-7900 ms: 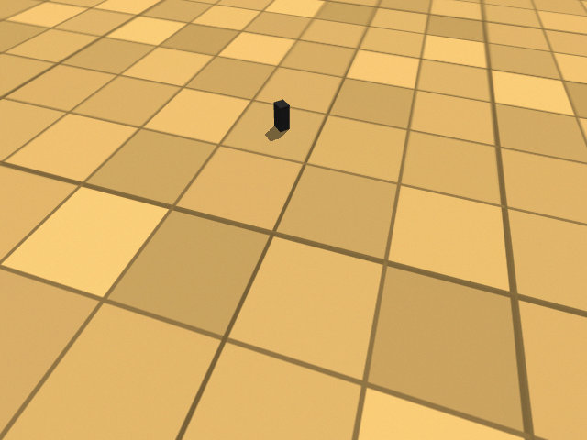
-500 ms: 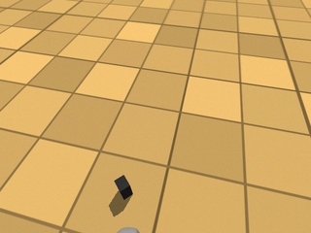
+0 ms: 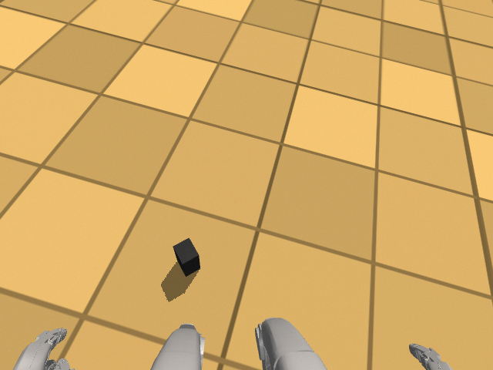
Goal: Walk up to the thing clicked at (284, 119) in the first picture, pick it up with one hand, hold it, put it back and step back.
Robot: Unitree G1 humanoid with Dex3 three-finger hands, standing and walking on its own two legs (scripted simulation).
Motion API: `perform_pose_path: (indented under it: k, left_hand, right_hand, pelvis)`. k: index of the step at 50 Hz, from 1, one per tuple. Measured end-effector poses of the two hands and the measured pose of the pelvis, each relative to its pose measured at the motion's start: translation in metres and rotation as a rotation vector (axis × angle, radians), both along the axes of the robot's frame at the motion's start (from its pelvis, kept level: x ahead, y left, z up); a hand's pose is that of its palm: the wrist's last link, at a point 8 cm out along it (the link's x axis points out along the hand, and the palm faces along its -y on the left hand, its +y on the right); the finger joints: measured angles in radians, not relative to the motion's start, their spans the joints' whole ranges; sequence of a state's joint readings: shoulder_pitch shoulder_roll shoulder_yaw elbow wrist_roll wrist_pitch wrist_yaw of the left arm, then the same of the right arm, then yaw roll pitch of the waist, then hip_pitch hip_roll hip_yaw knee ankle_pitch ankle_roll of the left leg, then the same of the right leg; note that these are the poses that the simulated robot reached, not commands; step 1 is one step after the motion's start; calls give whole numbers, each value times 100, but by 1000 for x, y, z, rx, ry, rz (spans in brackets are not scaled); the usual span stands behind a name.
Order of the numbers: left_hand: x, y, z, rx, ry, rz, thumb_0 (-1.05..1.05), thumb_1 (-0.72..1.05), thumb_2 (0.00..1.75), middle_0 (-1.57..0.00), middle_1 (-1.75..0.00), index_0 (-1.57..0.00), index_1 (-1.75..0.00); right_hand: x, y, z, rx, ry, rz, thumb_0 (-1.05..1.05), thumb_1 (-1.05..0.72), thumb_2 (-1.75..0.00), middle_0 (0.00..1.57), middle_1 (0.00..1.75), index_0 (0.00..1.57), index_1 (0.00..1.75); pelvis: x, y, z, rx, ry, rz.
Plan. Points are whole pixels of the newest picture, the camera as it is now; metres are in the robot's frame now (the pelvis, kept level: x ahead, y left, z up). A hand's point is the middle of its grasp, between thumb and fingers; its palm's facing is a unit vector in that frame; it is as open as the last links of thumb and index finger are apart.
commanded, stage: walk up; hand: left
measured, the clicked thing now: (187, 258) +0.49 +0.18 -0.66
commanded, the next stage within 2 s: none
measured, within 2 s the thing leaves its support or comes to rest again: neither
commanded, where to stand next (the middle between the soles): +0.12 -0.02 m, yaw +0 degrees
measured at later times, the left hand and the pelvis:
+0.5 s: hand out of the picture -0.06 +0.27 -0.07, palm faces +0.00 -0.83 -0.56, open 7.4 cm; pelvis -0.03 -0.05 +0.03, yaw +0 degrees
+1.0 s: hand (91, 364) +0.13 +0.25 -0.14, palm faces +0.03 -0.96 -0.29, open 7.4 cm; pelvis +0.06 +0.00 +0.02, yaw +4 degrees
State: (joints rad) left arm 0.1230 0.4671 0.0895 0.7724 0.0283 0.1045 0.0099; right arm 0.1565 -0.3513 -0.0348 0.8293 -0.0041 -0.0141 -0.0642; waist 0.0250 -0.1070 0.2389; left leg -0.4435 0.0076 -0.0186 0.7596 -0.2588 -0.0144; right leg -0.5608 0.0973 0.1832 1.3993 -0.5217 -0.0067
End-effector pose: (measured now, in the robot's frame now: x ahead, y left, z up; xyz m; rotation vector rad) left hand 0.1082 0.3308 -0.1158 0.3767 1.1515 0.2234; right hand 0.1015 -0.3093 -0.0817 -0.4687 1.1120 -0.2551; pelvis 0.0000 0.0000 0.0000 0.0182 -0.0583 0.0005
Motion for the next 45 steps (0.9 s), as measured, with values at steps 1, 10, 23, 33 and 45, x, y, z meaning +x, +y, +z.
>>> perform_pose_path:
  k: [1,10,23,33,45]
  left_hand:
    - [-2,-5,-3,-17,4,-17,1,90,90,-20,-30,-20,-30]
    - [-53,-48,-2,-93,13,-72,1,90,90,-20,-30,-20,-30]
    - [-178,-38,82,151,159,94,1,89,90,-21,-30,-21,-30]
    - [-114,2,78,155,16,107,1,90,90,-20,-30,-20,-30]
    - [-10,-16,20,-88,-21,42,1,90,90,-20,-30,-20,-30]
  right_hand:
    - [-7,-6,6,-22,-13,-10,1,-90,-90,21,30,21,30]
    - [-86,-85,39,-100,-41,-77,1,-90,-90,21,30,20,30]
    - [-94,-78,-2,162,21,-62,1,-90,-90,20,30,20,30]
    - [-56,-23,-26,215,167,19,1,-90,-90,21,30,20,30]
    - [36,-1,35,46,-49,61,1,-90,-90,21,30,20,30]
  pelvis:
    - [-4,-2,0,-2,2,-10]
    - [-25,-39,3,-28,-16,-74]
    - [-30,-53,32,-25,-38,-24]
    - [9,-24,19,-45,-11,74]
    - [55,4,24,-22,-22,66]
